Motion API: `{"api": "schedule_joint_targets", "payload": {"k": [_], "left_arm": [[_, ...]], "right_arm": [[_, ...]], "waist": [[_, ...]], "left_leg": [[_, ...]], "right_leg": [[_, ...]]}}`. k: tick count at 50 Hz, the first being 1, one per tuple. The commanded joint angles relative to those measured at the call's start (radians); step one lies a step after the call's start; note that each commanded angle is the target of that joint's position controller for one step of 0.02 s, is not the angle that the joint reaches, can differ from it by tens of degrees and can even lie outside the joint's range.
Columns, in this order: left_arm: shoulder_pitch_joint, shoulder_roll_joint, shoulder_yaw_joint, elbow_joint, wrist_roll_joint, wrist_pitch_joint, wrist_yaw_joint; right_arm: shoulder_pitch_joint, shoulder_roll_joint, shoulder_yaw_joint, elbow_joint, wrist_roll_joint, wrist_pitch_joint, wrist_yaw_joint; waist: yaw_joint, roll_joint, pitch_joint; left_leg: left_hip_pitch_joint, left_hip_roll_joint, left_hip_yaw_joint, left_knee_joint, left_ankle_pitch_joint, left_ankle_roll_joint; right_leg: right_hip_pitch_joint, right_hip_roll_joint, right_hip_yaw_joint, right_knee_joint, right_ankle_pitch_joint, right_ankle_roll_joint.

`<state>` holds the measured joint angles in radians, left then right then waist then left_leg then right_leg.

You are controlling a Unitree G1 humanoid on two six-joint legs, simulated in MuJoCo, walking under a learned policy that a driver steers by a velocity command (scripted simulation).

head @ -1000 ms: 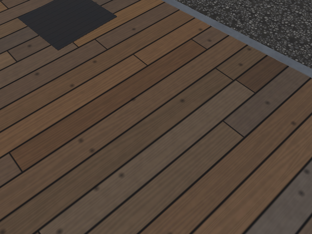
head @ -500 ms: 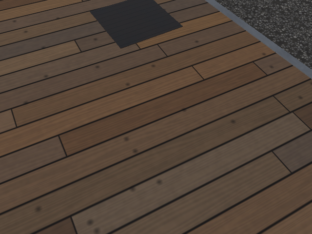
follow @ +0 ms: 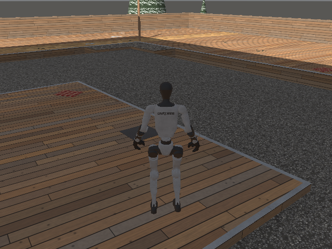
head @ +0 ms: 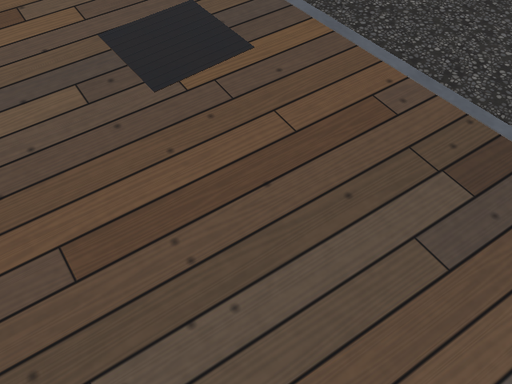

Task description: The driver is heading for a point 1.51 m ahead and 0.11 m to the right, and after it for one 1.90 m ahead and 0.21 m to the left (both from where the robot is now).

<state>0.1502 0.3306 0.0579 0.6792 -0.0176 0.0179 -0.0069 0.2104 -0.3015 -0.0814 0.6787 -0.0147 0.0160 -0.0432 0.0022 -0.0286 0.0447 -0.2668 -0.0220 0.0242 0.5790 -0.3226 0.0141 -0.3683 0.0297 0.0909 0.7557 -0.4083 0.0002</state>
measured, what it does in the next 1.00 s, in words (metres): walks ahead: right foot, then left foot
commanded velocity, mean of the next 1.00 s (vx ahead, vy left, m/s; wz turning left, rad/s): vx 0.21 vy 0.00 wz -0.11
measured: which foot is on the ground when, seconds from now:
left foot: down 0.00-0.18, up 0.20-0.76, down 0.78-1.00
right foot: up 0.00-0.18, down 0.20-0.80, up 0.82-1.00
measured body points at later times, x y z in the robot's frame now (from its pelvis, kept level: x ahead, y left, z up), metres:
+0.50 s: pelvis +0.01 -0.06 +0.02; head +0.03 -0.10 +0.47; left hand +0.21 +0.17 -0.06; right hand +0.10 -0.37 -0.09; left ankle +0.06 +0.10 -0.67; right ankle +0.00 -0.13 -0.73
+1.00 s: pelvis +0.18 -0.03 +0.02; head +0.21 -0.01 +0.47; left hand +0.37 +0.23 -0.07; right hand +0.21 -0.31 -0.08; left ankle +0.13 +0.07 -0.73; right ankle +0.23 -0.19 -0.67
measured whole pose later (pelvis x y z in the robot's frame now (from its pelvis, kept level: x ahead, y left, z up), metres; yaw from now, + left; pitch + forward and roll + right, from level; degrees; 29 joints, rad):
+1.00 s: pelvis +0.18 -0.03 +0.02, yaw -3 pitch +2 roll -1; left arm 0.19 0.33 0.05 0.63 0.01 -0.10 -0.04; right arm 0.39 -0.27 -0.03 0.73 0.01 -0.05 0.01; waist -0.04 -0.03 0.01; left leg -0.12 -0.06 -0.10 0.34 -0.25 0.06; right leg -0.58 -0.03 0.03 0.91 -0.25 0.03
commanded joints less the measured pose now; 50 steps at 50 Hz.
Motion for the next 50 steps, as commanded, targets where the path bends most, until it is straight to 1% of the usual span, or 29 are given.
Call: {"api": "schedule_joint_targets", "payload": {"k": [1, 2, 4, 7, 8, 9, 10, 11, 12, 13, 14, 15, 18, 20, 22, 23, 28, 33, 35, 38, 39, 40, 41, 42, 43, 44, 45, 46, 50], "left_arm": [[-0.035, 0.104, 0.04, -0.105, -0.001, 0.005, -0.009], [-0.035, 0.088, 0.037, -0.111, -0.006, 0.012, -0.012], [-0.033, 0.06, 0.026, -0.113, -0.007, 0.018, -0.019], [0.026, 0.073, 0.037, -0.112, -0.011, 0.023, -0.034], [0.068, 0.076, 0.045, -0.099, -0.008, 0.025, -0.032], [0.099, 0.099, 0.058, -0.096, -0.001, 0.025, -0.022], [0.117, 0.22, 0.087, -0.123, 0.001, 0.019, -0.004], [0.116, 0.277, 0.082, -0.161, 0.041, -0.002, -0.012], [0.125, 0.241, 0.073, -0.158, 0.054, -0.023, -0.019], [0.089, 0.215, 0.066, -0.146, 0.046, -0.034, -0.015], [0.05, 0.19, 0.062, -0.145, 0.025, -0.032, -0.005], [0.017, 0.171, 0.053, -0.148, 0.011, -0.024, 0.005], [0.012, 0.134, 0.034, -0.148, 0.019, -0.015, 0.025], [0.054, 0.114, 0.028, -0.131, 0.012, -0.015, 0.033], [0.086, 0.118, 0.028, -0.117, 0.01, -0.017, 0.034], [0.092, 0.122, 0.028, -0.112, 0.014, -0.02, 0.034], [0.127, 0.148, 0.034, -0.082, 0.016, -0.041, 0.022], [0.154, 0.158, 0.036, -0.055, 0.011, -0.059, 0.004], [0.15, 0.159, 0.037, -0.047, 0.006, -0.061, -0.002], [0.132, 0.14, 0.032, -0.042, 0.003, -0.062, -0.008], [0.116, 0.11, 0.021, -0.047, 0.012, -0.068, -0.007], [0.068, 0.052, 0.001, -0.084, 0.026, -0.083, -0.007], [0.044, 0.054, 0.0, -0.14, 0.03, -0.108, -0.003], [0.025, 0.114, 0.014, -0.139, 0.005, -0.126, -0.006], [0.024, 0.125, 0.017, -0.133, -0.009, -0.137, -0.015], [0.013, 0.113, 0.013, -0.128, 0.001, -0.143, -0.019], [-0.007, 0.111, 0.015, -0.134, 0.019, -0.146, -0.023], [-0.012, 0.103, 0.016, -0.135, 0.031, -0.145, -0.025], [-0.076, 0.039, -0.005, -0.137, 0.03, -0.136, -0.029]], "right_arm": [[0.002, -0.146, -0.034, -0.082, -0.001, -0.023, -0.011], [-0.026, -0.159, -0.038, -0.082, 0.006, -0.025, -0.01], [-0.071, -0.187, -0.048, -0.085, 0.014, -0.02, -0.009], [-0.077, -0.18, -0.047, -0.083, 0.026, -0.004, -0.004], [-0.075, -0.167, -0.044, -0.08, 0.037, -0.003, -0.001], [-0.018, -0.134, -0.036, -0.06, 0.038, -0.007, 0.005], [0.009, -0.079, -0.02, -0.078, -0.004, -0.009, 0.01], [-0.076, -0.076, -0.012, -0.129, -0.017, -0.016, 0.003], [-0.103, -0.12, -0.023, -0.129, 0.008, -0.019, -0.001], [-0.105, -0.128, -0.025, -0.119, 0.018, -0.017, -0.005], [-0.094, -0.136, -0.032, -0.094, 0.008, -0.014, -0.014], [-0.095, -0.141, -0.035, -0.088, 0.001, -0.01, -0.02], [-0.05, -0.104, -0.025, -0.053, 0.011, -0.007, -0.005], [-0.057, -0.084, -0.014, -0.048, 0.015, -0.011, 0.003], [-0.102, -0.083, -0.008, -0.061, 0.02, -0.021, 0.014], [-0.12, -0.086, -0.007, -0.066, 0.023, -0.03, 0.019], [-0.147, -0.088, 0.001, -0.061, 0.033, -0.079, 0.042], [-0.155, -0.079, 0.015, -0.068, 0.046, -0.1, 0.064], [-0.142, -0.076, 0.021, -0.068, 0.048, -0.104, 0.072], [-0.038, -0.082, 0.018, -0.034, 0.043, -0.103, 0.073], [0.055, -0.113, 0.005, -0.013, 0.048, -0.101, 0.065], [0.169, -0.193, -0.017, 0.001, 0.044, -0.1, 0.054], [0.247, -0.29, -0.048, 0.013, 0.041, -0.099, 0.061], [0.251, -0.217, -0.028, 0.008, 0.039, -0.104, 0.066], [0.222, -0.178, -0.017, -0.005, 0.03, -0.105, 0.066], [0.198, -0.159, -0.012, -0.02, 0.025, -0.103, 0.064], [0.175, -0.148, -0.007, -0.026, 0.026, -0.096, 0.062], [0.155, -0.139, 0.0, -0.031, 0.025, -0.09, 0.057], [0.127, -0.167, -0.008, -0.025, 0.033, -0.075, 0.029]], "waist": [[-0.021, 0.162, -0.085], [-0.007, 0.129, -0.072], [-0.008, 0.147, -0.078], [0.007, 0.18, -0.118], [0.027, 0.162, -0.132], [0.028, 0.083, -0.135], [0.004, -0.198, -0.115], [0.034, -0.277, -0.16], [0.064, -0.152, -0.199], [0.036, -0.115, -0.15], [0.018, -0.055, -0.121], [0.004, -0.055, -0.111], [-0.013, -0.066, -0.162], [0.006, -0.068, -0.176], [0.036, -0.114, -0.127], [0.044, -0.133, -0.098], [0.077, -0.111, -0.039], [0.087, -0.084, -0.005], [0.072, -0.069, -0.006], [0.005, -0.039, -0.043], [-0.04, -0.025, -0.083], [-0.083, 0.117, -0.13], [-0.096, 0.326, -0.133], [-0.107, 0.231, -0.091], [-0.09, 0.187, -0.048], [-0.081, 0.133, -0.038], [-0.066, 0.096, -0.014], [-0.045, 0.101, -0.012], [-0.038, 0.114, 0.005]], "left_leg": [[0.164, 0.428, -0.387, -0.195, 0.566, 0.276], [0.154, 0.401, -0.326, -0.191, 0.552, 0.247], [0.107, 0.332, -0.191, -0.181, 0.556, 0.191], [0.078, 0.288, -0.074, -0.114, 0.499, 0.147], [0.054, 0.272, -0.037, -0.057, 0.425, 0.118], [-0.014, 0.228, 0.026, 0.066, 0.279, 0.061], [-0.281, 0.117, 0.111, 0.366, -0.147, -0.046], [-0.43, -0.005, -0.028, 0.587, -0.423, -0.089], [-0.438, 0.014, -0.116, 0.698, -0.394, -0.093], [-0.456, 0.031, -0.123, 0.697, -0.303, -0.084], [-0.456, 0.054, -0.125, 0.656, -0.211, -0.083], [-0.43, 0.062, -0.13, 0.611, -0.148, -0.086], [-0.323, 0.036, -0.1, 0.584, -0.046, -0.107], [-0.317, 0.045, -0.087, 0.46, 0.008, -0.109], [-0.325, 0.049, -0.077, 0.342, 0.033, -0.103], [-0.321, 0.052, -0.078, 0.286, 0.034, -0.098], [-0.28, 0.066, -0.063, 0.099, 0.033, -0.058], [-0.241, 0.068, -0.037, 0.024, 0.024, 0.002], [-0.191, 0.062, -0.021, -0.021, 0.043, 0.028], [0.033, 0.021, 0.017, -0.105, 0.097, 0.061], [0.169, 0.037, -0.027, -0.107, 0.086, 0.085], [0.319, 0.183, -0.271, -0.192, 0.011, 0.159], [0.474, 0.348, -0.672, -0.31, -0.089, 0.307], [0.503, 0.37, -0.723, -0.341, -0.147, 0.33], [0.482, 0.336, -0.638, -0.337, -0.103, 0.305], [0.449, 0.297, -0.563, -0.339, -0.034, 0.285], [0.404, 0.275, -0.514, -0.346, 0.076, 0.273], [0.35, 0.248, -0.462, -0.355, 0.169, 0.26], [0.165, 0.164, -0.314, -0.371, 0.344, 0.227]], "right_leg": [[-0.219, -0.055, -0.033, 0.314, -0.232, 0.019], [-0.221, -0.083, -0.032, 0.284, -0.199, 0.023], [-0.129, -0.091, -0.082, 0.173, -0.086, 0.029], [0.033, -0.039, -0.168, -0.034, 0.051, 0.017], [0.113, -0.007, -0.194, -0.149, 0.141, 0.0], [0.218, 0.004, -0.143, -0.265, 0.247, -0.029], [0.367, -0.221, 0.219, -0.351, 0.594, -0.126], [0.324, -0.438, 0.547, -0.393, 0.806, -0.354], [0.328, -0.427, 0.511, -0.4, 0.77, -0.396], [0.298, -0.365, 0.43, -0.393, 0.638, -0.341], [0.282, -0.305, 0.358, -0.385, 0.547, -0.275], [0.251, -0.271, 0.317, -0.382, 0.544, -0.24], [0.235, -0.225, 0.224, -0.383, 0.635, -0.226], [0.265, -0.197, 0.219, -0.431, 0.341, -0.222], [0.262, -0.2, 0.276, -0.506, 0.01, -0.225], [0.254, -0.211, 0.3, -0.53, -0.044, -0.228], [0.263, -0.246, 0.317, -0.555, -0.071, -0.238], [0.253, -0.272, 0.282, -0.569, -0.077, -0.24], [0.243, -0.272, 0.243, -0.557, -0.047, -0.229], [0.148, -0.228, 0.129, -0.46, 0.052, -0.182], [0.081, -0.193, 0.07, -0.358, 0.154, -0.147], [-0.061, -0.085, -0.064, -0.072, 0.235, -0.071], [-0.37, 0.034, -0.123, 0.225, -0.039, 0.0], [-0.507, -0.004, -0.031, 0.352, -0.126, -0.001], [-0.543, -0.042, -0.012, 0.387, -0.049, -0.011], [-0.538, -0.063, -0.019, 0.371, 0.017, -0.011], [-0.525, -0.077, -0.024, 0.322, 0.064, -0.004], [-0.472, -0.088, -0.026, 0.271, 0.101, 0.006], [-0.308, -0.046, -0.081, 0.027, 0.249, 0.061]]}}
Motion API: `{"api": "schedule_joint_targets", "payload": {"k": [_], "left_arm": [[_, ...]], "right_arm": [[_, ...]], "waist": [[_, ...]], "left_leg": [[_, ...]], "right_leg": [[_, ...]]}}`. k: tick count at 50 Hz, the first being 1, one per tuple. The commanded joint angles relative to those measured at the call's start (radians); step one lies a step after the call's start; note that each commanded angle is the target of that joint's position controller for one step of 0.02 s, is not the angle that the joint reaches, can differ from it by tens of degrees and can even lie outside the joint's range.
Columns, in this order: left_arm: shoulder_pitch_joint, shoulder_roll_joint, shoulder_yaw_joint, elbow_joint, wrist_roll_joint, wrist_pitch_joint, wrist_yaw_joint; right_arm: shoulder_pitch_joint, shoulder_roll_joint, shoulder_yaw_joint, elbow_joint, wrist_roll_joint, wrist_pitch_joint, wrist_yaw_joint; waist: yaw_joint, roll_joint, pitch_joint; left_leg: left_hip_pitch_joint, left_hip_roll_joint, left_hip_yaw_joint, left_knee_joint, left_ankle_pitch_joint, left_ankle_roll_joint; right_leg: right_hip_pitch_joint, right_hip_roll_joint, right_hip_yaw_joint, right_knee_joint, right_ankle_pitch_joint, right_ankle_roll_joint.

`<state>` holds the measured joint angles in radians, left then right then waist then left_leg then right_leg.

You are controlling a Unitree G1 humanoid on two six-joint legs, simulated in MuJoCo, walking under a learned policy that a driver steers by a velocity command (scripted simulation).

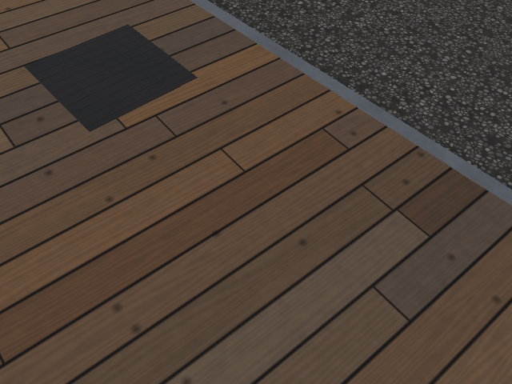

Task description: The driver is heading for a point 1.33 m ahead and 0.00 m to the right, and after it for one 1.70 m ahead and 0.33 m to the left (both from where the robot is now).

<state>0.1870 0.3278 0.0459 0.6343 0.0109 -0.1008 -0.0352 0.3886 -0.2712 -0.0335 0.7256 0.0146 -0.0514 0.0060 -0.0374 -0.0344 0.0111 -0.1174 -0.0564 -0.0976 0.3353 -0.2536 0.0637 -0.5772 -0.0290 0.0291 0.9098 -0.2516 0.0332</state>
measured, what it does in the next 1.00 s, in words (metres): walks ahead: right foot, then left foot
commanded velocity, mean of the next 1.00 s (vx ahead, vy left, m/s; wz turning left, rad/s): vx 0.26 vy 0.00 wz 0.11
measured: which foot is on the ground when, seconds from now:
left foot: down 0.00-0.22, up 0.24-0.62, down 0.64-1.00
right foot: up 0.00-0.20, down 0.22-0.64, up 0.66-1.00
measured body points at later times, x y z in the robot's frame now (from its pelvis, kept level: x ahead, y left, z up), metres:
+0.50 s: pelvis +0.27 -0.02 +0.00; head +0.30 -0.02 +0.45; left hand +0.25 +0.26 -0.12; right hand +0.51 -0.23 -0.09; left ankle +0.34 +0.14 -0.69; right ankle +0.27 -0.13 -0.75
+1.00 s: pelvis +0.35 +0.01 -0.02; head +0.36 -0.01 +0.43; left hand +0.38 +0.31 -0.13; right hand +0.55 -0.24 -0.12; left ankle +0.44 +0.15 -0.75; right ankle +0.32 -0.10 -0.73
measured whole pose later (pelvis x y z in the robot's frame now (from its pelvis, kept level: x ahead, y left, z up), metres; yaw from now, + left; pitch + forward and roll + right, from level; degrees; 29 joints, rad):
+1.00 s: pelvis +0.35 +0.01 -0.02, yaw +3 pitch +0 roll +2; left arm 0.31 0.30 0.06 0.78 0.00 0.07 0.03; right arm 0.07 -0.27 -0.05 0.75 0.01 0.02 -0.04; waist 0.04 0.01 0.03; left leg -0.39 0.07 0.13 0.48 -0.10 0.01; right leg -0.30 -0.04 -0.05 0.77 -0.42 0.00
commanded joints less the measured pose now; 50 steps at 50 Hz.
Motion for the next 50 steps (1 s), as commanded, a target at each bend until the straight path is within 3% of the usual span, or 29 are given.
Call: {"api": "schedule_joint_targets", "payload": {"k": [1, 4, 7, 9, 10, 11, 12, 13, 14, 15, 16, 17, 19, 21, 23, 25, 28, 31, 32, 33, 34, 35, 37, 39, 41, 44, 47, 49, 50], "left_arm": [[-0.151, 0.028, 0.001, -0.098, -0.001, -0.018, -0.001], [-0.235, 0.034, 0.002, -0.114, -0.015, -0.021, -0.004], [-0.221, 0.076, 0.022, -0.112, -0.025, -0.023, 0.001], [-0.14, 0.109, 0.042, -0.095, -0.025, -0.027, 0.008], [-0.033, 0.131, 0.059, -0.069, -0.02, -0.028, 0.015], [0.122, 0.166, 0.07, -0.052, -0.003, -0.026, 0.023], [0.223, 0.25, 0.087, -0.014, 0.015, -0.015, 0.019], [0.232, 0.171, 0.073, -0.001, -0.006, -0.013, 0.008], [0.166, 0.109, 0.056, -0.007, -0.014, -0.008, 0.013], [0.115, 0.087, 0.048, -0.007, -0.01, -0.003, 0.015], [0.084, 0.071, 0.042, 0.004, -0.003, 0.001, 0.015], [0.064, 0.057, 0.036, 0.009, 0.006, -0.001, 0.016], [0.057, 0.05, 0.035, 0.027, -0.003, -0.009, 0.017], [0.068, 0.078, 0.042, 0.05, -0.018, -0.015, 0.018], [0.042, 0.103, 0.046, 0.061, -0.015, -0.01, 0.021], [0.046, 0.113, 0.046, 0.076, -0.012, 0.0, 0.026], [0.095, 0.127, 0.045, 0.11, -0.027, 0.015, 0.03], [0.083, 0.114, 0.039, 0.122, -0.033, 0.026, 0.036], [0.119, 0.086, 0.028, 0.124, -0.016, 0.022, 0.036], [0.231, 0.005, -0.004, 0.123, 0.009, 0.019, 0.031], [0.296, -0.012, -0.017, 0.156, -0.019, 0.04, 0.029], [0.255, 0.068, 0.002, 0.156, -0.038, 0.065, 0.03], [0.181, 0.115, 0.029, 0.143, -0.037, 0.118, 0.056], [0.219, 0.116, 0.043, 0.156, -0.034, 0.168, 0.081], [0.251, 0.078, 0.043, 0.159, -0.03, 0.192, 0.097], [0.215, 0.05, 0.039, 0.12, -0.024, 0.188, 0.098], [0.184, 0.049, 0.031, 0.096, -0.013, 0.169, 0.071], [0.265, 0.065, 0.042, 0.133, -0.012, 0.17, 0.056], [0.337, 0.054, 0.043, 0.178, -0.012, 0.171, 0.05]], "right_arm": [[-0.044, -0.207, -0.06, -0.065, 0.005, -0.005, -0.025], [0.011, -0.219, -0.067, -0.04, 0.014, 0.001, -0.032], [0.011, -0.215, -0.072, -0.028, 0.022, 0.002, -0.035], [-0.004, -0.208, -0.075, -0.031, 0.017, 0.009, -0.033], [-0.012, -0.183, -0.066, -0.035, 0.008, 0.01, -0.029], [-0.014, -0.129, -0.045, -0.058, -0.011, 0.011, -0.025], [0.143, -0.018, -0.013, -0.071, 0.006, 0.0, -0.024], [0.169, -0.093, -0.021, -0.045, 0.03, -0.007, -0.023], [0.057, -0.165, -0.041, -0.053, 0.039, -0.007, -0.02], [-0.038, -0.173, -0.04, -0.075, 0.025, -0.008, -0.021], [-0.102, -0.161, -0.039, -0.094, 0.006, -0.013, -0.02], [-0.111, -0.148, -0.041, -0.099, 0.002, -0.013, -0.015], [-0.09, -0.105, -0.029, -0.089, 0.005, -0.008, -0.008], [-0.132, -0.075, -0.014, -0.103, -0.006, -0.007, -0.004], [-0.183, -0.055, -0.001, -0.113, -0.021, -0.013, -0.001], [-0.211, -0.055, 0.002, -0.108, -0.023, -0.025, 0.006], [-0.25, -0.082, -0.012, -0.113, -0.017, -0.03, 0.017], [-0.171, -0.129, -0.041, -0.085, -0.031, -0.03, 0.016], [-0.138, -0.19, -0.057, -0.085, -0.038, -0.03, 0.006], [-0.132, -0.217, -0.05, -0.108, -0.078, -0.018, -0.008], [-0.14, -0.108, -0.016, -0.11, -0.075, -0.004, -0.005], [-0.183, -0.073, -0.007, -0.111, -0.046, 0.006, 0.008], [-0.274, -0.133, -0.028, -0.108, -0.024, 0.026, 0.014], [-0.33, -0.177, -0.043, -0.102, -0.036, 0.045, 0.001], [-0.384, -0.125, -0.029, -0.101, -0.048, 0.056, -0.019], [-0.407, -0.112, -0.03, -0.086, -0.038, 0.06, -0.045], [-0.387, -0.169, -0.057, -0.055, -0.008, 0.057, -0.055], [-0.387, -0.183, -0.068, -0.043, 0.013, 0.053, -0.05], [-0.415, -0.157, -0.065, -0.046, 0.02, 0.053, -0.047]], "waist": [[-0.011, 0.126, 0.044], [-0.04, 0.138, 0.042], [-0.01, 0.157, 0.038], [0.038, 0.173, -0.003], [0.095, 0.161, -0.079], [0.161, 0.109, -0.236], [0.104, -0.211, -0.408], [0.107, -0.255, -0.385], [0.123, -0.137, -0.208], [0.115, -0.041, -0.113], [0.097, -0.009, -0.044], [0.068, -0.031, -0.023], [0.04, -0.063, -0.018], [0.038, -0.051, 0.01], [0.039, -0.033, 0.034], [0.052, -0.04, 0.001], [0.062, -0.061, -0.048], [-0.001, -0.035, -0.087], [-0.006, 0.045, -0.124], [0.037, 0.243, -0.249], [0.032, 0.289, -0.388], [0.025, 0.209, -0.343], [0.038, 0.144, -0.216], [0.073, 0.178, -0.142], [0.097, 0.188, -0.127], [0.092, 0.202, -0.161], [0.079, 0.234, -0.162], [0.119, 0.201, -0.135], [0.155, 0.141, -0.084]], "left_leg": [[-0.03, 0.178, -0.168, -0.121, 0.279, 0.161], [-0.084, 0.183, -0.191, -0.106, 0.245, 0.134], [-0.02, 0.225, -0.259, -0.056, 0.245, 0.099], [0.007, 0.219, -0.267, 0.043, 0.388, 0.075], [-0.001, 0.169, -0.221, 0.182, 0.482, 0.049], [-0.112, 0.118, -0.185, 0.427, 0.367, 0.02], [-0.453, -0.035, -0.088, 0.805, -0.156, -0.052], [-0.58, -0.003, -0.11, 0.951, -0.311, -0.06], [-0.634, 0.044, -0.094, 0.995, -0.234, -0.06], [-0.617, 0.085, -0.052, 0.972, -0.165, -0.057], [-0.598, 0.11, -0.038, 0.918, -0.127, -0.053], [-0.554, 0.138, -0.037, 0.872, -0.098, -0.05], [-0.507, 0.154, -0.012, 0.795, -0.088, -0.052], [-0.516, 0.168, 0.015, 0.678, -0.067, -0.064], [-0.457, 0.157, 0.045, 0.526, 0.023, -0.08], [-0.354, 0.113, 0.08, 0.385, 0.18, -0.087], [-0.259, 0.075, 0.066, 0.258, 0.308, -0.072], [-0.073, 0.047, 0.071, 0.114, 0.41, -0.022], [0.042, 0.131, 0.015, 0.104, 0.773, 0.01], [0.287, 0.389, -0.215, 0.188, 1.247, 0.158], [0.304, 0.486, -0.307, 0.189, 1.307, 0.263], [0.217, 0.434, -0.255, 0.169, 1.19, 0.241], [0.073, 0.39, -0.183, 0.114, 0.928, 0.207], [-0.133, 0.369, -0.113, 0.032, 0.719, 0.218], [-0.212, 0.348, -0.033, 0.002, 0.609, 0.216], [-0.196, 0.322, 0.009, -0.07, 0.061, 0.16], [-0.217, 0.33, 0.019, -0.118, -0.163, 0.122], [-0.268, 0.341, 0.032, -0.109, -0.308, 0.088], [-0.324, 0.302, 0.083, -0.023, -0.371, 0.049]], "right_leg": [[-0.045, 0.029, -0.024, -0.205, 0.158, 0.032], [0.08, 0.064, -0.013, -0.343, 0.286, 0.03], [0.134, 0.047, 0.037, -0.402, 0.271, -0.001], [0.25, 0.052, 0.017, -0.427, 0.204, -0.04], [0.398, 0.041, -0.003, -0.451, 0.221, -0.07], [0.663, -0.082, 0.109, -0.406, 0.166, -0.133], [1.015, -0.335, 0.587, -0.475, -0.045, -0.301], [0.982, -0.377, 0.809, -0.608, -0.247, -0.325], [0.843, -0.335, 0.66, -0.629, -0.272, -0.288], [0.708, -0.293, 0.516, -0.63, -0.159, -0.264], [0.588, -0.253, 0.421, -0.649, -0.029, -0.259], [0.516, -0.222, 0.353, -0.673, 0.054, -0.254], [0.459, -0.198, 0.281, -0.713, 0.139, -0.267], [0.42, -0.205, 0.227, -0.753, 0.191, -0.286], [0.377, -0.184, 0.13, -0.739, 0.478, -0.278], [0.363, -0.14, 0.036, -0.7, 0.681, -0.239], [0.422, -0.141, 0.027, -0.636, 0.643, -0.197], [0.417, -0.104, 0.024, -0.462, 0.545, -0.133], [0.364, -0.041, -0.012, -0.328, 0.395, -0.08], [0.174, 0.032, -0.025, -0.08, -0.123, -0.011], [0.169, 0.029, 0.071, 0.071, -0.475, 0.023], [0.161, 0.006, 0.112, 0.114, -0.499, 0.038], [0.101, 0.002, 0.079, 0.213, -0.456, 0.067], [0.159, 0.032, 0.049, 0.342, -0.361, 0.095], [0.178, 0.047, 0.027, 0.405, -0.295, 0.104], [0.185, -0.008, -0.027, 0.214, -0.176, 0.072], [0.334, -0.016, -0.076, -0.05, -0.191, -0.003], [0.456, 0.003, -0.138, -0.229, -0.138, -0.071], [0.504, 0.025, -0.155, -0.342, -0.131, -0.105]]}}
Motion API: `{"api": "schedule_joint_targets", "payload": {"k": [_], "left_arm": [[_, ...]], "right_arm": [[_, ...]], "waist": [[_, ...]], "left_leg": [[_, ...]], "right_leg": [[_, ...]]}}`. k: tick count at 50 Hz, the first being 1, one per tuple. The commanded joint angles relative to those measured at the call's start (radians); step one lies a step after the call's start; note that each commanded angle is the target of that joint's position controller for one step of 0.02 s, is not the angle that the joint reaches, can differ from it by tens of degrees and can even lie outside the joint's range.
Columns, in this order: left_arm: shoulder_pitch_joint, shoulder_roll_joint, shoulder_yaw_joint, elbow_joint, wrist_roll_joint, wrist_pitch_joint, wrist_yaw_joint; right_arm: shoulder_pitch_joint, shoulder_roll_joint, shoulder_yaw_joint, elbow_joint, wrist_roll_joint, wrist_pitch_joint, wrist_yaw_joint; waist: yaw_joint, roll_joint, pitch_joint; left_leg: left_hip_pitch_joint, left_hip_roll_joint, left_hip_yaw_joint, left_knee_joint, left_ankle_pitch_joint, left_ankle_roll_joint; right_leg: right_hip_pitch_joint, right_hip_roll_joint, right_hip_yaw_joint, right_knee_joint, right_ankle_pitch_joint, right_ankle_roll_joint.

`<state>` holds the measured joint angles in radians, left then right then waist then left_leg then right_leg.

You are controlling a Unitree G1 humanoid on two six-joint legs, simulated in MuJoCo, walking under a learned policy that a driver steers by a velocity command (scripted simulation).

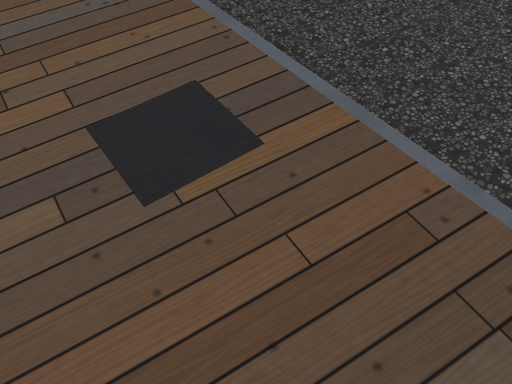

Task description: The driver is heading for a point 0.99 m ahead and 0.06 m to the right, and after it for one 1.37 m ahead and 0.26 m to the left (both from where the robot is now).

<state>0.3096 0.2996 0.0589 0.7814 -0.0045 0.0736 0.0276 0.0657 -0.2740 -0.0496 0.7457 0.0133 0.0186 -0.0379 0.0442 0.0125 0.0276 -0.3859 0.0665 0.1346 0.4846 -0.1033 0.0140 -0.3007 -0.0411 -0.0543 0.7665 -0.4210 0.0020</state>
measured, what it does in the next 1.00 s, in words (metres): walks ahead: right foot, then left foot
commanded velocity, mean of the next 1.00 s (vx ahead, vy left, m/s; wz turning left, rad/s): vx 0.43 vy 0.00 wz -0.24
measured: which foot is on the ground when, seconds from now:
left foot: down 0.00-0.02, up 0.04-0.52, down 0.54-1.00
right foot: up 0.00-0.00, down 0.02-0.56, up 0.58-1.00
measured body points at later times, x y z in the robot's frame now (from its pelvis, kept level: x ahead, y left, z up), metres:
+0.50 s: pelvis +0.16 -0.01 +0.00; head +0.19 -0.05 +0.45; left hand +0.16 +0.28 -0.10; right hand +0.35 -0.29 -0.08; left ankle +0.33 +0.09 -0.71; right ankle -0.04 -0.10 -0.73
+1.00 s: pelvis +0.45 -0.08 +0.00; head +0.49 -0.10 +0.45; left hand +0.75 +0.07 -0.07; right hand +0.34 -0.34 -0.14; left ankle +0.33 +0.09 -0.73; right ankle +0.57 -0.23 -0.72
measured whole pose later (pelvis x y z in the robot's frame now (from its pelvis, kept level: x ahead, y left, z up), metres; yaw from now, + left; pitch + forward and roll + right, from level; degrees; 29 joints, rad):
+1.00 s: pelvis +0.45 -0.08 +0.00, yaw -13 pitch +2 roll +2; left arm 0.00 0.26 0.03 0.66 -0.01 -0.09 -0.03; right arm 0.41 -0.28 -0.06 0.94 0.03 -0.06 0.00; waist -0.10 -0.03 0.04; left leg 0.08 -0.03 -0.01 0.28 -0.39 -0.01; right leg -0.52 -0.04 0.02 0.49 -0.01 -0.04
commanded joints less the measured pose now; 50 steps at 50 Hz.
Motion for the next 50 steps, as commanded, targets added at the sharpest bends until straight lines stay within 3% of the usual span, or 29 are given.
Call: {"api": "schedule_joint_targets", "payload": {"k": [1, 2, 3, 4, 5, 7, 8, 10, 13, 18, 21, 24, 25, 26, 27, 28, 29, 30, 31, 32, 33, 35, 37, 39, 42, 44, 47, 49, 50], "left_arm": [[0.314, 0.072, 0.029, 0.078, 0.007, -0.01, -0.013], [0.302, 0.103, 0.02, 0.051, 0.005, -0.026, -0.007], [0.198, 0.22, 0.039, -0.021, 0.03, -0.065, -0.018], [0.078, 0.221, 0.042, -0.052, 0.041, -0.097, -0.009], [0.027, 0.201, 0.036, -0.052, 0.028, -0.112, 0.002], [0.067, 0.15, 0.021, -0.03, 0.007, -0.12, 0.009], [0.112, 0.115, 0.011, -0.017, 0.002, -0.126, 0.01], [0.186, 0.086, 0.006, 0.005, -0.003, -0.134, 0.01], [0.243, 0.089, 0.01, 0.017, -0.002, -0.133, 0.014], [0.274, 0.101, 0.019, 0.035, -0.008, -0.123, 0.017], [0.277, 0.112, 0.025, 0.047, -0.015, -0.115, 0.014], [0.237, 0.136, 0.036, 0.046, -0.017, -0.107, 0.012], [0.213, 0.143, 0.038, 0.04, -0.015, -0.106, 0.011], [0.193, 0.135, 0.034, 0.033, -0.011, -0.105, 0.01], [0.174, 0.111, 0.021, 0.009, 0.006, -0.106, 0.009], [0.289, -0.025, -0.014, -0.011, 0.006, -0.125, 0.002], [0.273, 0.043, -0.004, 0.003, -0.029, -0.146, 0.004], [0.15, 0.118, 0.018, -0.02, -0.053, -0.158, 0.0], [0.067, 0.12, 0.015, -0.036, -0.046, -0.165, -0.003], [0.018, 0.108, 0.017, -0.044, -0.026, -0.169, -0.007], [0.015, 0.098, 0.022, -0.044, -0.016, -0.166, -0.01], [0.036, 0.048, 0.014, -0.039, -0.014, -0.154, -0.018], [-0.014, 0.027, 0.005, -0.063, -0.005, -0.148, -0.019], [-0.096, 0.019, -0.004, -0.094, 0.004, -0.153, -0.024], [-0.229, 0.003, -0.016, -0.126, -0.003, -0.166, -0.041], [-0.293, 0.015, -0.015, -0.151, -0.011, -0.169, -0.05], [-0.32, 0.055, -0.001, -0.174, -0.009, -0.174, -0.06], [-0.232, 0.095, 0.018, -0.156, -0.008, -0.178, -0.059], [-0.092, 0.135, 0.042, -0.117, -0.006, -0.178, -0.051]], "right_arm": [[-0.111, -0.094, -0.041, -0.07, 0.015, -0.017, 0.003], [-0.084, 0.019, -0.016, -0.071, 0.001, -0.018, 0.028], [-0.2, -0.054, -0.034, -0.14, 0.031, -0.043, 0.04], [-0.205, -0.142, -0.056, -0.134, 0.053, -0.066, 0.036], [-0.164, -0.173, -0.069, -0.106, 0.034, -0.077, 0.028], [-0.124, -0.143, -0.071, -0.061, -0.014, -0.083, 0.024], [-0.126, -0.124, -0.07, -0.056, -0.013, -0.086, 0.031], [-0.131, -0.094, -0.065, -0.051, -0.005, -0.092, 0.039], [-0.16, -0.076, -0.06, -0.057, -0.003, -0.102, 0.048], [-0.264, -0.054, -0.038, -0.083, 0.007, -0.124, 0.074], [-0.293, -0.064, -0.029, -0.099, 0.012, -0.139, 0.09], [-0.212, -0.106, -0.037, -0.087, 0.013, -0.147, 0.091], [-0.134, -0.133, -0.049, -0.068, 0.009, -0.148, 0.085], [0.014, -0.174, -0.068, -0.026, 0.006, -0.147, 0.074], [0.22, -0.217, -0.078, 0.011, -0.008, -0.145, 0.067], [0.361, -0.312, -0.102, 0.053, -0.017, -0.136, 0.067], [0.356, -0.212, -0.075, 0.074, -0.001, -0.14, 0.077], [0.27, -0.152, -0.055, 0.067, 0.004, -0.139, 0.072], [0.208, -0.125, -0.046, 0.057, -0.002, -0.133, 0.066], [0.167, -0.102, -0.038, 0.055, -0.01, -0.128, 0.065], [0.147, -0.081, -0.029, 0.056, -0.022, -0.13, 0.063], [0.146, -0.083, -0.027, 0.066, -0.018, -0.132, 0.061], [0.155, -0.108, -0.031, 0.081, -0.006, -0.137, 0.057], [0.164, -0.131, -0.035, 0.088, -0.001, -0.134, 0.051], [0.215, -0.153, -0.036, 0.103, 0.008, -0.126, 0.045], [0.274, -0.167, -0.038, 0.125, 0.017, -0.12, 0.044], [0.308, -0.182, -0.042, 0.143, 0.021, -0.097, 0.038], [0.295, -0.201, -0.047, 0.14, 0.017, -0.083, 0.035], [0.292, -0.184, -0.038, 0.135, 0.008, -0.079, 0.035]], "waist": [[0.104, -0.066, -0.039], [0.049, -0.3, 0.038], [0.055, -0.284, 0.128], [0.008, -0.197, 0.202], [-0.026, -0.177, 0.197], [-0.022, -0.147, 0.132], [-0.016, -0.14, 0.106], [0.001, -0.132, 0.071], [0.021, -0.147, 0.054], [0.08, -0.178, 0.099], [0.093, -0.182, 0.119], [0.039, -0.218, 0.093], [-0.007, -0.225, 0.041], [-0.079, -0.199, -0.068], [-0.167, -0.137, -0.244], [-0.126, 0.209, -0.418], [-0.142, 0.261, -0.4], [-0.138, 0.179, -0.205], [-0.119, 0.082, -0.122], [-0.093, 0.038, -0.054], [-0.063, 0.056, -0.038], [-0.036, 0.079, -0.025], [-0.03, 0.065, 0.016], [-0.046, 0.051, 0.036], [-0.092, 0.042, 0.047], [-0.113, 0.038, 0.053], [-0.09, 0.035, 0.05], [-0.026, 0.052, -0.008], [0.045, 0.044, -0.101]], "left_leg": [[-0.176, 0.095, -0.051, 0.084, -0.582, 0.031], [-0.44, -0.017, 0.007, 0.527, -0.57, -0.043], [-0.57, -0.052, -0.195, 0.508, -0.441, -0.017], [-0.566, -0.023, -0.228, 0.517, -0.283, -0.002], [-0.535, -0.013, -0.228, 0.492, -0.161, -0.005], [-0.456, -0.018, -0.21, 0.463, -0.031, -0.034], [-0.433, -0.029, -0.204, 0.447, 0.022, -0.041], [-0.431, -0.042, -0.195, 0.386, 0.091, -0.048], [-0.411, -0.054, -0.192, 0.29, 0.143, -0.063], [-0.339, -0.055, -0.158, 0.096, 0.155, -0.082], [-0.296, -0.058, -0.136, 0.026, 0.105, -0.06], [-0.154, -0.076, -0.117, -0.018, 0.039, -0.01], [-0.045, -0.103, -0.094, -0.036, 0.026, 0.018], [0.16, -0.107, -0.088, -0.054, 0.058, 0.058], [0.504, 0.029, -0.233, 0.011, 0.027, 0.127], [0.881, 0.296, -0.712, -0.043, -0.159, 0.287], [0.841, 0.337, -0.926, -0.208, -0.298, 0.305], [0.692, 0.297, -0.756, -0.218, -0.295, 0.258], [0.549, 0.25, -0.609, -0.229, -0.206, 0.23], [0.424, 0.207, -0.518, -0.257, -0.104, 0.219], [0.353, 0.172, -0.453, -0.282, -0.039, 0.21], [0.283, 0.153, -0.391, -0.33, 0.035, 0.225], [0.233, 0.156, -0.336, -0.368, 0.106, 0.24], [0.217, 0.132, -0.273, -0.383, 0.149, 0.23], [0.196, 0.089, -0.198, -0.386, 0.158, 0.192], [0.243, 0.118, -0.221, -0.373, 0.145, 0.185], [0.359, 0.168, -0.265, -0.294, 0.195, 0.159], [0.38, 0.16, -0.268, -0.162, 0.356, 0.134], [0.328, 0.108, -0.239, 0.01, 0.418, 0.107]], "right_leg": [[0.279, 0.015, 0.035, -0.323, -0.084, -0.116], [0.265, -0.219, 0.458, -0.433, -0.309, -0.202], [0.099, -0.331, 0.836, -0.709, -0.607, -0.33], [0.081, -0.334, 0.797, -0.768, -0.539, -0.295], [0.104, -0.302, 0.691, -0.734, -0.372, -0.236], [0.165, -0.225, 0.523, -0.685, -0.181, -0.176], [0.2, -0.202, 0.474, -0.675, -0.104, -0.167], [0.288, -0.177, 0.405, -0.658, 0.046, -0.159], [0.328, -0.16, 0.367, -0.639, 0.136, -0.159], [0.318, -0.161, 0.338, -0.62, 0.197, -0.178], [0.335, -0.18, 0.344, -0.58, 0.288, -0.186], [0.346, -0.209, 0.349, -0.521, 0.531, -0.165], [0.352, -0.193, 0.326, -0.435, 0.753, -0.151], [0.324, -0.142, 0.274, -0.269, 0.918, -0.124], [0.138, -0.104, 0.258, -0.008, 0.771, -0.098], [-0.255, 0.088, 0.189, 0.382, 0.152, -0.016], [-0.378, 0.1, 0.267, 0.535, -0.122, -0.017], [-0.455, 0.037, 0.252, 0.573, -0.066, -0.03], [-0.428, -0.017, 0.209, 0.539, 0.015, -0.04], [-0.4, -0.048, 0.179, 0.474, 0.068, -0.038], [-0.352, -0.077, 0.174, 0.427, 0.105, -0.039], [-0.31, -0.091, 0.151, 0.367, 0.123, -0.029], [-0.341, -0.103, 0.126, 0.271, 0.154, -0.006], [-0.346, -0.101, 0.103, 0.119, 0.274, 0.008], [-0.254, -0.052, 0.055, -0.113, 0.471, 0.005], [-0.233, -0.037, 0.066, -0.182, 0.519, -0.001], [-0.23, -0.02, 0.094, -0.252, 0.451, -0.024], [-0.083, 0.012, 0.07, -0.28, 0.381, -0.05], [0.124, 0.023, 0.054, -0.285, 0.376, -0.077]]}}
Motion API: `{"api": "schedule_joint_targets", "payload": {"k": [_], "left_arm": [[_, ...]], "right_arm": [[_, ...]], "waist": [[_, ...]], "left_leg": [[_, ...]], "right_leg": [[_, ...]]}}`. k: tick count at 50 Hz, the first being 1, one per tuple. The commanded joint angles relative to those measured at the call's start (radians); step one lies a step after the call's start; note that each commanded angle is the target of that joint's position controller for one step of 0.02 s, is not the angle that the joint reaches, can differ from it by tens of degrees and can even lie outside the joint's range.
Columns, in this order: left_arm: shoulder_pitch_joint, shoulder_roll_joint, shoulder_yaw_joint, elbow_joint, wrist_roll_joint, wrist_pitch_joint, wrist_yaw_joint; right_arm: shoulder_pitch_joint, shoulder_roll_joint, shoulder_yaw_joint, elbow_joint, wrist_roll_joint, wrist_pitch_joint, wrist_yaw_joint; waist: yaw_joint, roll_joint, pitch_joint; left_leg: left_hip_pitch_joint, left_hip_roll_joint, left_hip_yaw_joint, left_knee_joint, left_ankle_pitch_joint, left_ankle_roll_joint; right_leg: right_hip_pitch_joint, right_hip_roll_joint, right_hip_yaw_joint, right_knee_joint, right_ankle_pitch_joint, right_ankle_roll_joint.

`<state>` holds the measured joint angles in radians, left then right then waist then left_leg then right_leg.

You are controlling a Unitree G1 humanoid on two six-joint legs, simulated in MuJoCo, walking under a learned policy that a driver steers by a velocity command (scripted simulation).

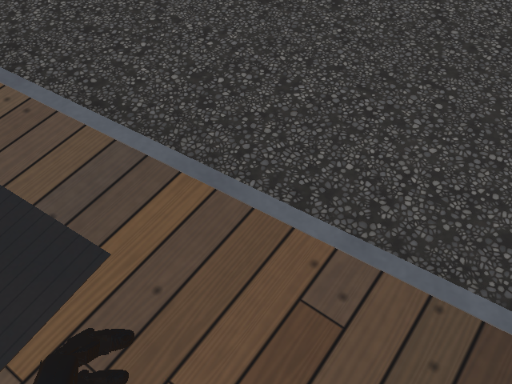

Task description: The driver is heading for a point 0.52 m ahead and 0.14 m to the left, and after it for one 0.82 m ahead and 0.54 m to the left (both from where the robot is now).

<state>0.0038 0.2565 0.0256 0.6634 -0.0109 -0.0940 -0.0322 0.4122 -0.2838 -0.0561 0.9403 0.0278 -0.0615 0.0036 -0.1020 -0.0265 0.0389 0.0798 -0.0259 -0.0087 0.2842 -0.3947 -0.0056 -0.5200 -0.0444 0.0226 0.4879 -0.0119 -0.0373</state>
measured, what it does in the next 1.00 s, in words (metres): walks ahead, turning left: right foot, then left foot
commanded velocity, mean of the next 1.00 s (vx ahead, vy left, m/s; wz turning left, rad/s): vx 0.37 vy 0.00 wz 0.51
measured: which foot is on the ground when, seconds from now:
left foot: down 0.00-0.02, up 0.04-0.52, down 0.54-1.00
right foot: up 0.00-0.00, down 0.02-0.54, up 0.56-1.00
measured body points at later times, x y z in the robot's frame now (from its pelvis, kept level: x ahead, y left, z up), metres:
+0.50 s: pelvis +0.27 +0.03 +0.00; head +0.29 +0.05 +0.45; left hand +0.21 +0.32 -0.13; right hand +0.53 -0.15 -0.09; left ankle +0.38 +0.17 -0.71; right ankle +0.15 -0.12 -0.73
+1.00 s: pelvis +0.47 +0.11 +0.01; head +0.49 +0.14 +0.46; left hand +0.51 +0.44 -0.08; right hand +0.72 -0.09 -0.09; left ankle +0.38 +0.16 -0.73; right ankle +0.63 +0.07 -0.72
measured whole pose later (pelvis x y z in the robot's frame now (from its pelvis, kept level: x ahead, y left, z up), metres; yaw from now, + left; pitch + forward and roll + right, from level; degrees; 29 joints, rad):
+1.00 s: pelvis +0.47 +0.11 +0.01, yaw +35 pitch +2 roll +0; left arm 0.04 0.28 0.05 0.70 0.01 -0.06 0.00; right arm 0.24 -0.31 -0.09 0.72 0.02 0.04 -0.04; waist -0.06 -0.03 0.03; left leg -0.21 -0.15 -0.20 0.53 -0.33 0.07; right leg -0.47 0.03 0.10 0.54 -0.12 0.06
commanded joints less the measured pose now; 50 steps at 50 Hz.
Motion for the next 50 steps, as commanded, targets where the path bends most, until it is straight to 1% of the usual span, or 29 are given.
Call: {"api": "schedule_joint_targets", "payload": {"k": [1, 2, 3, 4, 5, 6, 7, 9, 12, 17, 20, 22, 24, 25, 26, 27, 28, 29, 30, 31, 32, 33, 34, 37, 41, 43, 46, 49, 50], "left_arm": [[0.389, 0.248, 0.096, 0.026, 0.016, -0.007, 0.02], [0.444, 0.324, 0.111, 0.049, 0.024, 0.001, 0.016], [0.446, 0.212, 0.085, 0.043, 0.019, 0.002, 0.015], [0.37, 0.168, 0.069, 0.038, 0.015, 0.0, 0.018], [0.3, 0.147, 0.061, 0.035, 0.017, -0.003, 0.019], [0.25, 0.119, 0.055, 0.04, 0.019, -0.006, 0.017], [0.22, 0.104, 0.052, 0.044, 0.026, -0.014, 0.016], [0.192, 0.095, 0.056, 0.059, 0.024, -0.028, 0.016], [0.189, 0.126, 0.07, 0.084, 0.023, -0.037, 0.026], [0.217, 0.173, 0.086, 0.112, 0.018, -0.021, 0.044], [0.265, 0.197, 0.096, 0.137, 0.002, -0.004, 0.046], [0.28, 0.211, 0.104, 0.149, -0.011, 0.011, 0.045], [0.265, 0.239, 0.112, 0.147, -0.022, 0.026, 0.047], [0.251, 0.249, 0.115, 0.143, -0.028, 0.034, 0.048], [0.234, 0.241, 0.11, 0.137, -0.032, 0.043, 0.048], [0.25, 0.205, 0.094, 0.122, -0.01, 0.039, 0.052], [0.329, 0.057, 0.05, 0.061, 0.032, 0.018, 0.047], [0.253, 0.128, 0.053, 0.054, 0.001, -0.016, 0.038], [0.169, 0.175, 0.065, 0.027, -0.035, -0.032, 0.034], [0.163, 0.167, 0.062, 0.03, -0.022, -0.039, 0.042], [0.168, 0.176, 0.069, 0.044, 0.007, -0.037, 0.053], [0.182, 0.189, 0.077, 0.048, 0.018, -0.024, 0.056], [0.188, 0.184, 0.079, 0.044, 0.021, -0.008, 0.057], [0.185, 0.131, 0.066, 0.031, 0.028, 0.022, 0.061], [0.089, 0.107, 0.052, 0.001, 0.023, 0.033, 0.055], [0.034, 0.108, 0.049, -0.014, 0.017, 0.034, 0.045], [-0.015, 0.124, 0.053, -0.033, 0.016, 0.032, 0.035], [0.019, 0.148, 0.066, -0.032, 0.017, 0.017, 0.028], [0.054, 0.15, 0.069, -0.025, 0.018, 0.01, 0.029]], "right_arm": [[-0.053, -0.114, -0.008, -0.089, -0.03, 0.0, -0.006], [0.107, 0.025, 0.032, -0.099, -0.014, -0.014, -0.001], [0.059, -0.087, 0.006, -0.079, 0.012, -0.023, 0.0], [-0.04, -0.148, -0.014, -0.111, 0.031, -0.027, -0.001], [-0.093, -0.141, -0.014, -0.122, 0.024, -0.026, -0.007], [-0.117, -0.129, -0.019, -0.125, 0.009, -0.02, -0.009], [-0.098, -0.112, -0.023, -0.121, 0.007, -0.007, -0.008], [-0.088, -0.066, -0.018, -0.123, 0.01, 0.02, -0.005], [-0.15, -0.048, -0.017, -0.161, 0.0, 0.042, -0.004], [-0.291, -0.031, -0.005, -0.207, -0.007, 0.03, 0.03], [-0.377, -0.04, -0.004, -0.248, -0.007, 0.032, 0.044], [-0.408, -0.054, -0.009, -0.273, -0.007, 0.035, 0.051], [-0.377, -0.081, -0.024, -0.283, -0.008, 0.04, 0.054], [-0.3, -0.106, -0.04, -0.271, -0.006, 0.045, 0.052], [-0.15, -0.151, -0.07, -0.232, -0.001, 0.048, 0.044], [0.029, -0.238, -0.11, -0.184, 0.004, 0.058, 0.025], [-0.024, -0.36, -0.124, -0.201, 0.004, 0.053, 0.015], [-0.033, -0.289, -0.097, -0.251, -0.01, 0.031, 0.026], [-0.077, -0.229, -0.079, -0.25, -0.02, 0.014, 0.033], [-0.127, -0.198, -0.071, -0.254, -0.012, 0.004, 0.033], [-0.189, -0.164, -0.063, -0.263, -0.007, 0.005, 0.029], [-0.225, -0.142, -0.055, -0.279, -0.019, 0.008, 0.021], [-0.237, -0.144, -0.055, -0.287, -0.026, 0.011, 0.016], [-0.216, -0.183, -0.068, -0.278, -0.024, 0.017, -0.004], [-0.194, -0.182, -0.069, -0.271, -0.004, 0.053, -0.034], [-0.18, -0.181, -0.069, -0.269, -0.005, 0.069, -0.043], [-0.167, -0.178, -0.067, -0.271, -0.009, 0.085, -0.047], [-0.202, -0.168, -0.062, -0.294, -0.008, 0.09, -0.048], [-0.232, -0.161, -0.058, -0.306, -0.005, 0.09, -0.049]], "waist": [[0.258, 0.005, -0.271], [0.188, -0.286, -0.447], [0.225, -0.206, -0.426], [0.219, -0.149, -0.257], [0.192, -0.086, -0.176], [0.165, -0.067, -0.115], [0.132, -0.086, -0.091], [0.104, -0.069, -0.06], [0.094, -0.039, -0.006], [0.137, -0.011, 0.033], [0.165, -0.002, 0.06], [0.163, -0.008, 0.068], [0.125, -0.034, 0.025], [0.075, -0.045, -0.027], [-0.012, -0.027, -0.106], [-0.081, 0.053, -0.199], [0.059, 0.332, -0.249], [0.0, 0.196, -0.382], [-0.004, 0.131, -0.264], [0.035, 0.069, -0.182], [0.072, 0.038, -0.132], [0.103, 0.05, -0.124], [0.119, 0.055, -0.123], [0.131, 0.051, -0.13], [0.097, 0.102, -0.15], [0.074, 0.118, -0.145], [0.057, 0.132, -0.128], [0.084, 0.167, -0.121], [0.115, 0.17, -0.121]], "left_leg": [[-0.317, 0.134, -0.055, 0.505, 0.5, 0.088], [-0.664, -0.018, -0.018, 0.86, -0.118, 0.03], [-0.753, 0.015, -0.133, 0.984, -0.184, 0.033], [-0.82, 0.057, -0.119, 1.014, -0.106, 0.041], [-0.8, 0.103, -0.096, 0.987, -0.021, 0.038], [-0.768, 0.129, -0.094, 0.937, 0.031, 0.034], [-0.708, 0.155, -0.101, 0.907, 0.071, 0.031], [-0.668, 0.165, -0.091, 0.876, 0.098, 0.023], [-0.73, 0.177, -0.099, 0.772, 0.192, 0.007], [-0.703, 0.156, -0.024, 0.488, 0.419, 0.011], [-0.72, 0.144, 0.011, 0.401, 0.402, 0.033], [-0.732, 0.128, 0.035, 0.369, 0.331, 0.06], [-0.646, 0.074, 0.088, 0.361, 0.231, 0.098], [-0.536, 0.03, 0.121, 0.355, 0.195, 0.122], [-0.328, -0.024, 0.142, 0.299, 0.235, 0.155], [-0.022, 0.027, 0.0, 0.277, 0.249, 0.205], [0.241, 0.285, -0.575, 0.165, 0.159, 0.387], [0.28, 0.371, -0.813, 0.024, 0.16, 0.434], [0.204, 0.354, -0.66, 0.02, 0.329, 0.388], [0.075, 0.306, -0.515, 0.047, 0.497, 0.351], [-0.052, 0.266, -0.407, 0.057, 0.626, 0.317], [-0.15, 0.242, -0.344, 0.049, 0.731, 0.302], [-0.209, 0.228, -0.319, 0.038, 0.801, 0.299], [-0.274, 0.186, -0.24, 0.039, 0.946, 0.294], [-0.274, 0.127, -0.214, 0.078, 0.843, 0.224], [-0.26, 0.127, -0.25, 0.096, 0.76, 0.203], [-0.215, 0.142, -0.336, 0.148, 0.68, 0.197], [-0.186, 0.137, -0.436, 0.217, 0.612, 0.179], [-0.201, 0.107, -0.44, 0.255, 0.569, 0.155]], "right_leg": [[0.64, -0.134, 0.126, 0.044, -0.022, -0.095], [0.957, -0.391, 0.584, -0.061, -0.242, -0.246], [0.908, -0.371, 0.678, -0.155, -0.361, -0.229], [0.785, -0.34, 0.51, -0.171, -0.331, -0.184], [0.657, -0.303, 0.393, -0.193, -0.227, -0.164], [0.549, -0.269, 0.298, -0.226, -0.142, -0.153], [0.472, -0.245, 0.224, -0.262, -0.102, -0.144], [0.4, -0.234, 0.137, -0.321, -0.052, -0.155], [0.383, -0.241, 0.032, -0.37, 0.007, -0.164], [0.416, -0.212, -0.143, -0.386, 0.039, -0.135], [0.503, -0.238, -0.182, -0.363, 0.048, -0.123], [0.575, -0.258, -0.199, -0.315, 0.117, -0.108], [0.615, -0.261, -0.227, -0.197, 0.407, -0.087], [0.611, -0.248, -0.246, -0.072, 0.563, -0.072], [0.549, -0.209, -0.278, 0.131, 0.609, -0.041], [0.323, -0.166, -0.283, 0.432, 0.361, 0.012], [-0.118, 0.049, -0.202, 0.791, -0.552, 0.091], [-0.204, 0.074, 0.046, 0.909, -0.64, 0.082], [-0.269, 0.032, 0.058, 0.904, -0.555, 0.064], [-0.243, -0.01, 0.053, 0.833, -0.474, 0.054], [-0.186, -0.045, 0.052, 0.756, -0.421, 0.06], [-0.106, -0.062, 0.058, 0.721, -0.391, 0.064], [-0.059, -0.059, 0.055, 0.693, -0.376, 0.073], [-0.037, -0.022, 0.031, 0.56, -0.292, 0.106], [-0.013, 0.029, 0.034, 0.326, -0.098, 0.127], [-0.003, 0.048, 0.045, 0.238, -0.053, 0.127], [-0.005, 0.071, 0.069, 0.146, -0.098, 0.118], [0.066, 0.085, 0.081, 0.026, -0.142, 0.084], [0.143, 0.076, 0.071, -0.073, -0.048, 0.062]]}}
